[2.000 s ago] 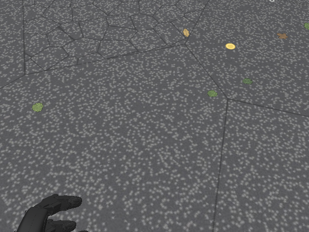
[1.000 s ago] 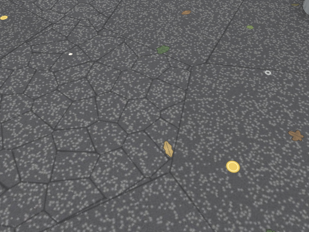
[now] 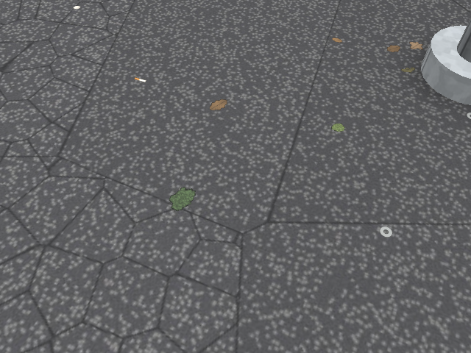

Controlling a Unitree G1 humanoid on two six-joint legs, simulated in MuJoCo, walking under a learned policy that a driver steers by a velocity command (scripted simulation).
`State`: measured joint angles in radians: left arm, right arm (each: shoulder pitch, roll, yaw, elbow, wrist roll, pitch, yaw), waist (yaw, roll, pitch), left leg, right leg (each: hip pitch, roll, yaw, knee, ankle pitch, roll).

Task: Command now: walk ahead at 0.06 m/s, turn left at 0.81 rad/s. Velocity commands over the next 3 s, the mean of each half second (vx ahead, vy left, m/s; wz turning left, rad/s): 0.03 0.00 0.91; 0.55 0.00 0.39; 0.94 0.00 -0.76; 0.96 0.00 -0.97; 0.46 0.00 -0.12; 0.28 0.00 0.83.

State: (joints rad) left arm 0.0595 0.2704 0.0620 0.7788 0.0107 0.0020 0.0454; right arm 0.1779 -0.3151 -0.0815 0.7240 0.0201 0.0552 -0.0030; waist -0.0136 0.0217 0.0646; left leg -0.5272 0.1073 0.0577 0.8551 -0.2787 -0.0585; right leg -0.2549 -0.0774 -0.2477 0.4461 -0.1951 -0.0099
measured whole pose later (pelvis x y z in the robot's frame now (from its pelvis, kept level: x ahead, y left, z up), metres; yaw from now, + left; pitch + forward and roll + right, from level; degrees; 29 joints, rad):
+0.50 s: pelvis +0.07 +0.02 +0.00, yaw +28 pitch +3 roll -2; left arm 0.04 0.30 0.09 0.79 -0.01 -0.02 0.01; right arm 0.15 -0.35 -0.11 0.56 0.02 0.06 -0.04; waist -0.02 0.02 0.03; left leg -0.36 -0.15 -0.29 0.54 -0.21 0.04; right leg -0.41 0.08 0.16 0.60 -0.28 0.06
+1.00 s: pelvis +0.15 +0.14 -0.01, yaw +38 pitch +4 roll +0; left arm 0.46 0.29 0.08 0.84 0.02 -0.03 -0.03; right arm 0.17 -0.29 -0.01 0.58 -0.05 -0.05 0.03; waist 0.07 0.00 -0.05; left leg -0.36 0.02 0.02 0.58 -0.29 -0.01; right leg -0.26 -0.03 0.11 0.79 -0.45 -0.06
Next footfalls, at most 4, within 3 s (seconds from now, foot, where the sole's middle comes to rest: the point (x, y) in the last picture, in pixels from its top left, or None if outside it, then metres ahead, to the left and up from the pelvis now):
0.06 left None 0.09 0.13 -0.77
0.54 right None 0.21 -0.05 -0.77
0.96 left None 0.11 0.26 -0.77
1.40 right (128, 313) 0.56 0.32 -0.77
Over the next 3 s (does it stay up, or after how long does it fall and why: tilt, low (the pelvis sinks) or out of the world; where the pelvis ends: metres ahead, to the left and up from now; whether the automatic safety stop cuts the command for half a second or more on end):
stays up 1.44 0.37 0.00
